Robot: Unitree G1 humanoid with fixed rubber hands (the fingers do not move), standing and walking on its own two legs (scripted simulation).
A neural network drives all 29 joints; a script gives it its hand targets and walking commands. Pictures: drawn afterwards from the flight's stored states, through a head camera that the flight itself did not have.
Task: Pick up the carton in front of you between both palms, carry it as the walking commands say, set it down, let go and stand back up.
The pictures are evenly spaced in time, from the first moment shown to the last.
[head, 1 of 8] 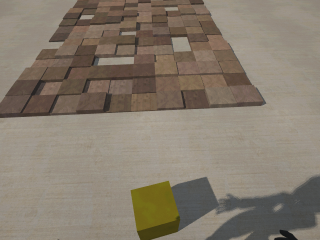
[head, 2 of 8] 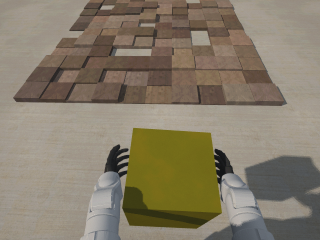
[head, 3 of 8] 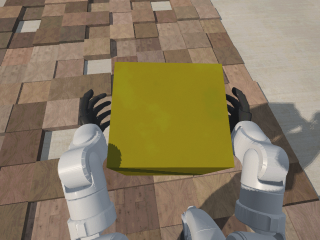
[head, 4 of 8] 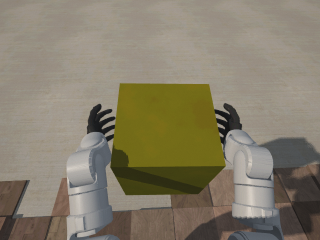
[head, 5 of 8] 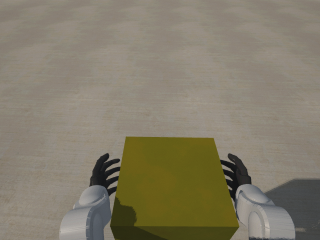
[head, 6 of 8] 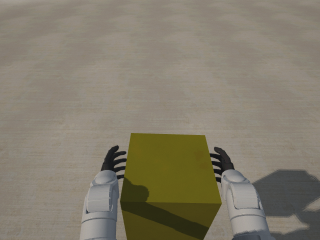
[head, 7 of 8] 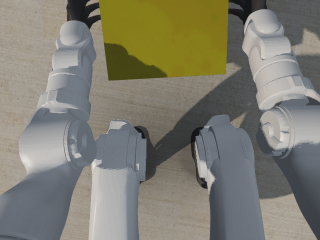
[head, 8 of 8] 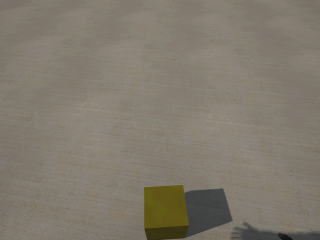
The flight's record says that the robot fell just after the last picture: no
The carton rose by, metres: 0.78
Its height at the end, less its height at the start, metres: +0.00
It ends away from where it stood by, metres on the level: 7.11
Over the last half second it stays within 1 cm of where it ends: yes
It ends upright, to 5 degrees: yes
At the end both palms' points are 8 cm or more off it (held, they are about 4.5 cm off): yes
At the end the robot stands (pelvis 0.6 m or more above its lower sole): yes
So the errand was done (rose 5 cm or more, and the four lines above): yes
